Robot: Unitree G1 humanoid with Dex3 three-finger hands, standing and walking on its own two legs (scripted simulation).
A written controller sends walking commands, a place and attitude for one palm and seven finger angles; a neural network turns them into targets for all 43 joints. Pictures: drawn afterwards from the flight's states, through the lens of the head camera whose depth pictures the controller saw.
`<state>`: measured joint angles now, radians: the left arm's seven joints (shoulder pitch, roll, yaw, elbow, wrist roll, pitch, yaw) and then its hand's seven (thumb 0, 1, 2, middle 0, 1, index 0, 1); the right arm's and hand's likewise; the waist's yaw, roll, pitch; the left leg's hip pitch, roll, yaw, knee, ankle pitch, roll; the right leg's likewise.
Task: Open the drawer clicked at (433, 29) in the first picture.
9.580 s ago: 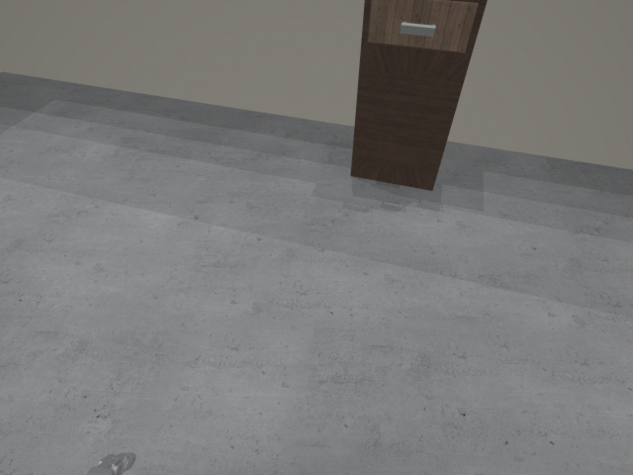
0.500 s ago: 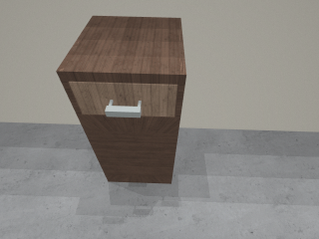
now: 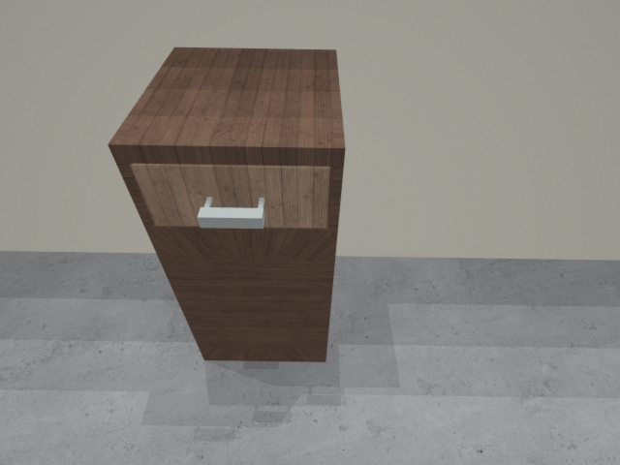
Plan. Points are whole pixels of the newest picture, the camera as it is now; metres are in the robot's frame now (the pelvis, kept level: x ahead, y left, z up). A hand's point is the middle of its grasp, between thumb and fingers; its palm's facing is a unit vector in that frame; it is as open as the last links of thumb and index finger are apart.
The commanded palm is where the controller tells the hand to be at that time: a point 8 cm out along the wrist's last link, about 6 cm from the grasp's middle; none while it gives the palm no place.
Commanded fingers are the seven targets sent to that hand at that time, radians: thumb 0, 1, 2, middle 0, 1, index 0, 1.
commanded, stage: look again from close up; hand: left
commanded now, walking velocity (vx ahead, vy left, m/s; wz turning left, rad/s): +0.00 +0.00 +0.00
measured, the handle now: (233, 209) +0.57 +0.18 -0.03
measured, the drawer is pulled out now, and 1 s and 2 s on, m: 0.00 0.00 0.00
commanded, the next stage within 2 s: raise the hand with hooked fingers in 0.56 s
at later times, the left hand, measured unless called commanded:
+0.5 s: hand out of the picture +0.04 +0.18 -0.18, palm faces +0.03 -0.98 -0.19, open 7.3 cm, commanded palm none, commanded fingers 0.00 0.90 0.90 -0.20 -0.30 -0.20 -0.30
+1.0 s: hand (179, 392) +0.23 +0.19 -0.04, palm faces -0.01 -0.34 -0.94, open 8.1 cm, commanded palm +0.18 +0.23 -0.02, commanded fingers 0.00 0.48 0.72 -0.23 -0.57 -0.23 -0.57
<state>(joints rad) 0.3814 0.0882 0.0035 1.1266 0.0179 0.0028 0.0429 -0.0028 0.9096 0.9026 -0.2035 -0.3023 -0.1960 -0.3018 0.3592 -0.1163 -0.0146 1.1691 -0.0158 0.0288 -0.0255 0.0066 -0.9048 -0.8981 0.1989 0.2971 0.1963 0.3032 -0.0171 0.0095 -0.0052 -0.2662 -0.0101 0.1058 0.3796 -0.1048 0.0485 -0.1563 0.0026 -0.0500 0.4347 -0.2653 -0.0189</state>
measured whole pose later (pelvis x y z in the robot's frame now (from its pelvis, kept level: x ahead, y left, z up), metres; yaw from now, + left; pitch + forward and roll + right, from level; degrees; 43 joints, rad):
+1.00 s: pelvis +0.02 +0.00 -0.03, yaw -1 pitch +5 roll +3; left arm 0.36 0.24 -0.13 0.08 0.85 0.03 0.37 0.00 0.72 0.82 -0.21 -0.43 -0.20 -0.43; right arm 0.12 -0.26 -0.02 0.59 -0.01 -0.05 -0.02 0.01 -0.90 -0.90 0.20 0.30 0.20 0.30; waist 0.04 0.05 -0.11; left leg -0.51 -0.06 0.11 0.71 -0.29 0.06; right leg -0.53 0.04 0.04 0.81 -0.37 -0.06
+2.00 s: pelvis +0.06 +0.01 -0.01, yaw -1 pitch +2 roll +0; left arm 0.03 0.44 -0.12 -0.03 0.96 0.12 0.17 -0.01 -0.43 0.33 -0.32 -1.16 -0.31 -1.16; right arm 0.08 -0.23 0.01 0.60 0.00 0.17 -0.03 0.01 -0.90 -0.90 0.20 0.30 0.20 0.30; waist 0.07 0.07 -0.06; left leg -0.33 -0.09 0.00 0.59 -0.29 0.07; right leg -0.30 0.06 0.03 0.60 -0.34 -0.04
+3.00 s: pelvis +0.04 +0.02 -0.01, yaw +0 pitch +3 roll +0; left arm -0.26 0.48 -0.10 0.23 0.95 0.03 0.11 0.00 -0.49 0.30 -0.32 -1.20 -0.32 -1.20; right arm 0.12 -0.23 0.02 0.63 0.02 0.15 -0.04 0.01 -0.90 -0.90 0.20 0.30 0.20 0.30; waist 0.07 0.06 0.00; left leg -0.33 -0.09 -0.02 0.50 -0.21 0.07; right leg -0.30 0.05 0.01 0.52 -0.27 -0.04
